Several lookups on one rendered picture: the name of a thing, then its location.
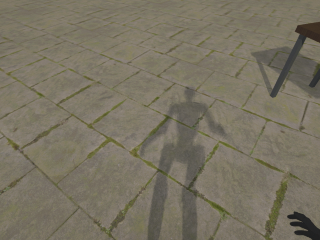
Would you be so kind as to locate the robot right hand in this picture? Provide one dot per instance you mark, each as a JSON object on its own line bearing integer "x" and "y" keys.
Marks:
{"x": 313, "y": 232}

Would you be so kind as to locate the table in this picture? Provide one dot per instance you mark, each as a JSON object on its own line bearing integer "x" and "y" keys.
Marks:
{"x": 310, "y": 30}

